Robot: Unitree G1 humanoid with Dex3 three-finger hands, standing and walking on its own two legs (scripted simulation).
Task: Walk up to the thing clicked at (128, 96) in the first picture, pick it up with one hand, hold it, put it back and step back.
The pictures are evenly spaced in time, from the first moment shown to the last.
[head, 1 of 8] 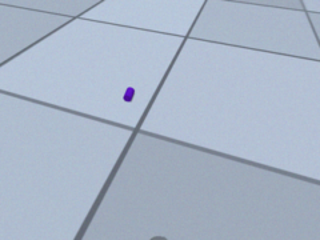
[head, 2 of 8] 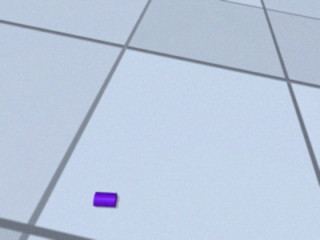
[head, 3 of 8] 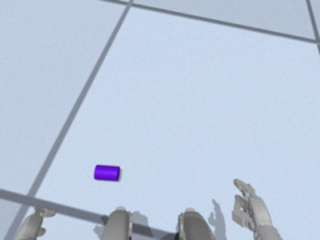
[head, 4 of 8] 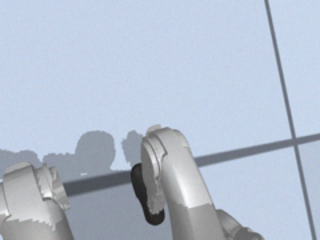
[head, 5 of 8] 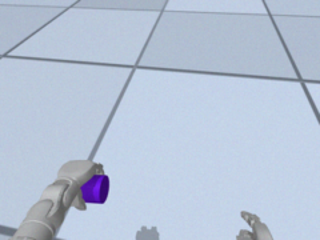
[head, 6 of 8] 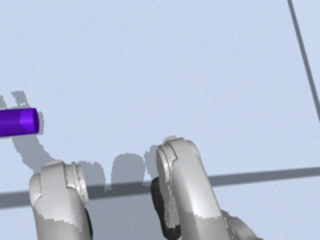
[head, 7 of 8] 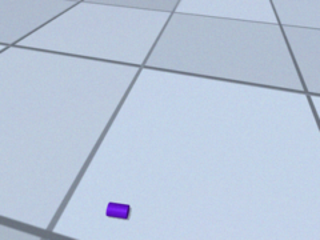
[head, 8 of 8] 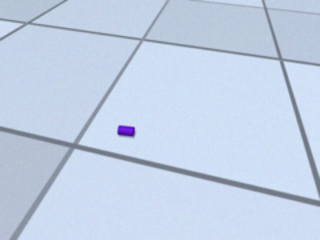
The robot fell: no
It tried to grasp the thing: yes
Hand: left
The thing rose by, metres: 0.67
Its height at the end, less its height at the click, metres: +0.00
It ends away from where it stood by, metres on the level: 0.01
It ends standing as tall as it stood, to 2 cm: yes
